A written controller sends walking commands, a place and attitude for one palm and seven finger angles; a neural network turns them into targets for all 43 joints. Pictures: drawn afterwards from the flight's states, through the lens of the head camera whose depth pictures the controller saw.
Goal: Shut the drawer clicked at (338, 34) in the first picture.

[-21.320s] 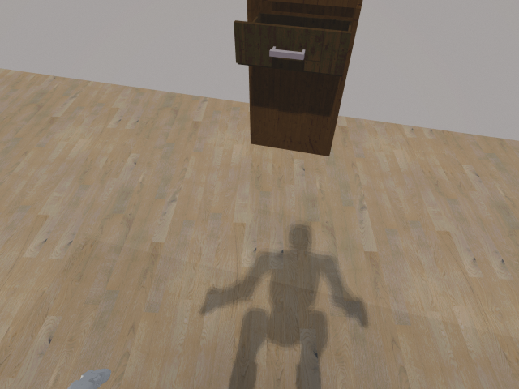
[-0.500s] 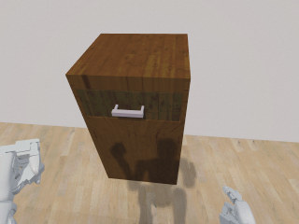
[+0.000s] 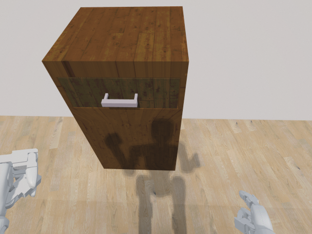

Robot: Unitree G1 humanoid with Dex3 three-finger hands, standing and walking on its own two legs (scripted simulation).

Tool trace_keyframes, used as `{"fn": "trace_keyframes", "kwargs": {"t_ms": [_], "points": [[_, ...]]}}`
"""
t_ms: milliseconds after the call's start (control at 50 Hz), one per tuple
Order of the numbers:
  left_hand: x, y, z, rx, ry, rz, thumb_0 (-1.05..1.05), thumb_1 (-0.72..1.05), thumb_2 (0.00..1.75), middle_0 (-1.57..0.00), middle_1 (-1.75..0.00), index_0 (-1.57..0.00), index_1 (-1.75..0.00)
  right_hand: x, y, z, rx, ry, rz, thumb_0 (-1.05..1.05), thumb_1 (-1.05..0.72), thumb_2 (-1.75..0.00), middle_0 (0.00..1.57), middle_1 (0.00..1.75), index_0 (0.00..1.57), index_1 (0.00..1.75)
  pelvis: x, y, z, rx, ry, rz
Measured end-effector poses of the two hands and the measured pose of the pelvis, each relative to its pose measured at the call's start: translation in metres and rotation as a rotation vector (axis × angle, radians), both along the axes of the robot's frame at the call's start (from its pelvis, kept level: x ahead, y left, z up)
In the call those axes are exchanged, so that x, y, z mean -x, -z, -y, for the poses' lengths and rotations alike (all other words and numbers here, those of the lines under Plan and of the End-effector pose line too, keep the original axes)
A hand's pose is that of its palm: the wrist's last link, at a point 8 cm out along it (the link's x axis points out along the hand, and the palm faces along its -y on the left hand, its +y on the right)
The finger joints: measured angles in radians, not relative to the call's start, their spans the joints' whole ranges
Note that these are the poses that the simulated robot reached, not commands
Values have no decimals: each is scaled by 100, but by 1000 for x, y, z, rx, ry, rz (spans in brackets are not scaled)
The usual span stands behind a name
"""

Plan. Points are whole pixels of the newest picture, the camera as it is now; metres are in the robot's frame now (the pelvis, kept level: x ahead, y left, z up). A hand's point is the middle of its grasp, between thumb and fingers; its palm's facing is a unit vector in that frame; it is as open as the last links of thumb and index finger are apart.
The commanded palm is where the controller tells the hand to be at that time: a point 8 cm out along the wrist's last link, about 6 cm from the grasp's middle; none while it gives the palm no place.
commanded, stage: step back with the hand held close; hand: left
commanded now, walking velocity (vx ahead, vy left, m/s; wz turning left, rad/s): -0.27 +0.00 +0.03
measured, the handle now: (120, 99) +0.58 +0.18 -0.05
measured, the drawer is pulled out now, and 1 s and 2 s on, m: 0.00 0.00 0.00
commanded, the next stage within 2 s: stop stepping back and stand still in 1.02 s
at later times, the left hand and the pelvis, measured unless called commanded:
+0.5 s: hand out of the picture +0.11 +0.26 +0.15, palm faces +0.34 -0.79 -0.50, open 3.3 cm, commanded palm +0.04 +0.30 +0.18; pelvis -0.07 +0.02 -0.01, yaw +3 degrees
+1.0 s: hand out of the picture +0.03 +0.29 +0.17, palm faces +0.38 -0.81 -0.44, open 3.3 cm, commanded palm -0.04 +0.32 +0.18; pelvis -0.15 +0.04 -0.01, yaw +3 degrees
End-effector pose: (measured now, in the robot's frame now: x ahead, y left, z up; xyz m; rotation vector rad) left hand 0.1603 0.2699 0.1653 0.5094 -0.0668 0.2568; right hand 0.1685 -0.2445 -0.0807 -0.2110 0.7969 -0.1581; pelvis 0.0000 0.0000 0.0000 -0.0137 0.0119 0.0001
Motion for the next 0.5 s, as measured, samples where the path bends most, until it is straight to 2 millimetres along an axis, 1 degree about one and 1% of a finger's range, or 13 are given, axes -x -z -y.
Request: {"fn": "trace_keyframes", "kwargs": {"t_ms": [60, 160, 220, 400, 500], "points": [[7, -1, -1, -16, 21, -9, 2, 89, 89, -140, -160, -140, -160, 9, 1, -2, 11, 8, -19, 2, -90, -90, 20, 30, 20, 30, 6, 1, -2, 1, 0, -8], [21, -14, -10, -59, 25, 49, 2, 88, 89, -140, -159, -140, -160, 21, 0, -10, 17, 1, -19, 2, -90, -90, 20, 30, 20, 30, 19, 3, -6, 8, -5, -12], [31, -17, -15, -66, 16, 80, 2, 89, 89, -140, -159, -140, -160, 27, -1, -15, 12, -3, -1, 2, -90, -90, 20, 30, 20, 30, 29, 4, -9, 15, -7, -10], [66, -8, -27, -53, -10, 97, 2, 89, 89, -140, -160, -140, -160, 49, -5, -29, 20, -27, 56, 2, -90, -90, 20, 30, 20, 30, 57, 7, -17, 30, -23, -2], [88, -10, -30, -81, -28, 121, 2, 89, 89, -140, -160, -140, -160, 62, -2, -32, 35, -63, 51, 2, -90, -90, 20, 30, 20, 30, 72, 10, -16, 30, -61, 1]]}}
